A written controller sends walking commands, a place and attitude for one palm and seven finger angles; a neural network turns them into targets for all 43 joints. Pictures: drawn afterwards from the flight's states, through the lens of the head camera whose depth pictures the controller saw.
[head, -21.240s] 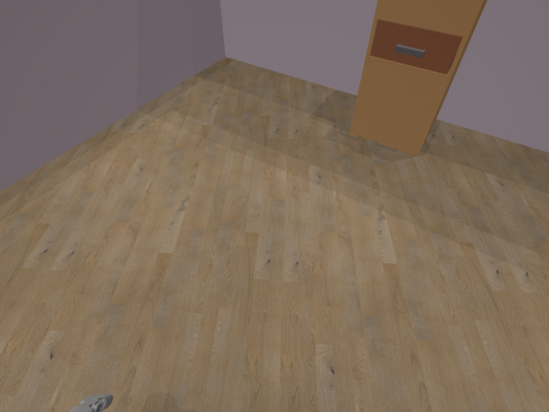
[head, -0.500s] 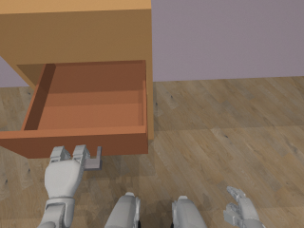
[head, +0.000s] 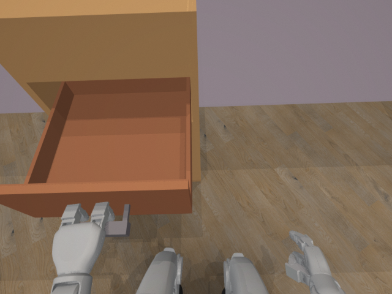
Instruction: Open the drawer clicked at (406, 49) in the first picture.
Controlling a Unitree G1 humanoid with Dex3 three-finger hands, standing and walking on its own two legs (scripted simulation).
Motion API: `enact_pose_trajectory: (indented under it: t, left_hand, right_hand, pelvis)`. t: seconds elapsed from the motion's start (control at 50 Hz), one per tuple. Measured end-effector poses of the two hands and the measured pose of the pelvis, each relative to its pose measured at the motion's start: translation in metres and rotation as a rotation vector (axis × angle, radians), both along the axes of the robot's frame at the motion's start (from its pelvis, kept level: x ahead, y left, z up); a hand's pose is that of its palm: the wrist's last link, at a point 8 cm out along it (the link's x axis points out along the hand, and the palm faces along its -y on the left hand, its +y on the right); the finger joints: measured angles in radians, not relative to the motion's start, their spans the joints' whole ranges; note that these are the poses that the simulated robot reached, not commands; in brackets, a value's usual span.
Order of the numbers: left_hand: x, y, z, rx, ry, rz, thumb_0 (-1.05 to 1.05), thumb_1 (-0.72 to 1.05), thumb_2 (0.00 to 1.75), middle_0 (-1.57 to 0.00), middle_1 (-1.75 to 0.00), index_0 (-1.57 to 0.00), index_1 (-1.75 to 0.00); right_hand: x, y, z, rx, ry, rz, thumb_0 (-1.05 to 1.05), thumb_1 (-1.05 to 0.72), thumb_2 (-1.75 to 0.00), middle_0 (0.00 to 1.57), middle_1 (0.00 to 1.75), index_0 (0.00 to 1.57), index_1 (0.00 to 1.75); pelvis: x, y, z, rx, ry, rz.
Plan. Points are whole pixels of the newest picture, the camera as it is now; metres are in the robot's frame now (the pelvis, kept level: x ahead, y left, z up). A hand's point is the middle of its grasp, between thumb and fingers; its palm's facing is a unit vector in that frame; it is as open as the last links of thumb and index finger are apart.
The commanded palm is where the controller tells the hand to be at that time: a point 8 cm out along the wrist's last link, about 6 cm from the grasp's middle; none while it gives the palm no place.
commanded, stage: pull the drawer open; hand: left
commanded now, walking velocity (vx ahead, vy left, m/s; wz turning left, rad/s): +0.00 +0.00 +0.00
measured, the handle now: (97, 219) +0.26 +0.23 -0.05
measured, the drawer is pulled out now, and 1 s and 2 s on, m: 0.28 0.30 0.29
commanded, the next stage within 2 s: open the thumb to release the handle in 0.38 s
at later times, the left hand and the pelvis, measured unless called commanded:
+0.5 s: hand (91, 255) +0.20 +0.23 -0.07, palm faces -0.08 -0.05 -1.00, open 5.9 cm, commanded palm +0.18 +0.25 -0.02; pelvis +0.00 -0.01 -0.01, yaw +0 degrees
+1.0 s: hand (91, 253) +0.20 +0.24 -0.07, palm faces -0.03 -0.03 -1.00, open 12.1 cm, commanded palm +0.18 +0.25 -0.02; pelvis -0.02 -0.02 -0.01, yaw +1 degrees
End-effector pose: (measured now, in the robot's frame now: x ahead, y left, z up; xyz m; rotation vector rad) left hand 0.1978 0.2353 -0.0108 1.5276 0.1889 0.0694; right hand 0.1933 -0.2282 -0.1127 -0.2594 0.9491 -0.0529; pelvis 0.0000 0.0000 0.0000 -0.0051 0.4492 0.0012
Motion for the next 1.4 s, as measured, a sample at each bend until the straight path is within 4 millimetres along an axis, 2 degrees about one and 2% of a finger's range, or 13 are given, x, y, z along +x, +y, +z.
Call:
enact_pose_trajectory:
  t: [0.26, 0.5, 0.62, 0.74, 0.96, 1.04, 1.18, 1.4]
  left_hand:
    - [-0.018, -0.002, 0.000, -0.003, 0.005, 0.006, 0.03, 0.67, 0.76, -0.31, -1.35, -0.41, -1.35]
    - [-0.018, -0.001, 0.000, -0.008, 0.008, 0.001, 0.03, 0.67, 0.74, -0.29, -1.35, -0.41, -1.35]
    - [-0.018, 0.002, -0.002, 0.014, -0.044, -0.025, 0.01, 0.65, 0.77, -0.35, -1.35, -0.41, -1.34]
    - [-0.017, 0.000, -0.002, 0.017, -0.052, -0.006, 0.00, 0.46, 0.71, -0.36, -1.33, -0.40, -1.31]
    - [-0.018, 0.000, -0.002, 0.016, -0.039, -0.002, 0.00, -0.18, 0.44, -0.34, -1.28, -0.40, -1.25]
    - [-0.018, 0.000, -0.003, 0.019, -0.048, -0.005, 0.00, -0.34, 0.37, -0.34, -1.27, -0.40, -1.23]
    - [-0.018, -0.002, -0.002, 0.015, -0.042, 0.019, 0.00, -0.45, 0.32, -0.32, -1.24, -0.40, -1.22]
    - [-0.012, -0.001, -0.004, 0.017, -0.061, 0.007, 0.00, -0.49, 0.31, -0.32, -1.23, -0.39, -1.22]
  right_hand:
    - [0.004, 0.001, -0.007, 0.008, -0.019, 0.026, 0.01, -0.90, -0.90, 0.20, 0.30, 0.20, 0.30]
    - [0.007, 0.000, -0.010, 0.017, -0.029, 0.024, 0.01, -0.90, -0.90, 0.20, 0.30, 0.20, 0.30]
    - [0.005, -0.004, -0.022, -0.006, -0.002, 0.031, 0.01, -0.90, -0.90, 0.20, 0.30, 0.20, 0.30]
    - [-0.001, -0.004, -0.028, 0.005, 0.019, 0.020, 0.01, -0.90, -0.90, 0.20, 0.30, 0.20, 0.30]
    - [-0.018, -0.012, -0.022, 0.001, 0.016, -0.011, 0.01, -0.90, -0.90, 0.20, 0.30, 0.20, 0.30]
    - [-0.022, -0.017, -0.022, -0.008, 0.015, -0.020, 0.01, -0.90, -0.90, 0.20, 0.30, 0.20, 0.30]
    - [-0.026, -0.019, -0.021, -0.006, 0.005, -0.034, 0.01, -0.90, -0.90, 0.20, 0.30, 0.20, 0.30]
    - [-0.027, -0.012, -0.017, -0.016, 0.001, -0.021, 0.01, -0.90, -0.90, 0.20, 0.30, 0.20, 0.30]
  pelvis:
    - [-0.004, -0.005, -0.006, 0.008, 0.000, 0.004]
    - [-0.004, -0.008, -0.010, 0.014, 0.008, -0.003]
    - [-0.007, -0.009, -0.016, 0.009, 0.016, 0.010]
    - [-0.011, -0.012, -0.016, 0.013, 0.012, 0.013]
    - [-0.018, -0.017, -0.011, 0.016, -0.007, 0.010]
    - [-0.021, -0.017, -0.012, 0.015, -0.011, 0.011]
    - [-0.024, -0.016, -0.011, 0.014, -0.020, 0.012]
    - [-0.026, -0.013, -0.009, 0.008, -0.021, 0.021]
